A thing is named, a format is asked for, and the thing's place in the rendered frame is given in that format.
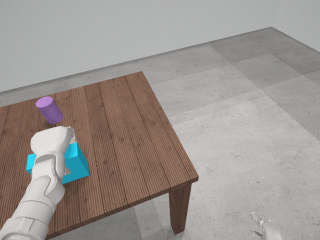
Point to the robot left hand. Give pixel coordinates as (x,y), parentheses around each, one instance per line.
(53,139)

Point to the sponge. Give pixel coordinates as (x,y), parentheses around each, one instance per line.
(74,160)

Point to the table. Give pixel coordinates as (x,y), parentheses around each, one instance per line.
(132,150)

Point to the robot left forearm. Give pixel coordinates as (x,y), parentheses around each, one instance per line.
(32,216)

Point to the robot right hand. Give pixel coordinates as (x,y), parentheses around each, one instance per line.
(269,230)

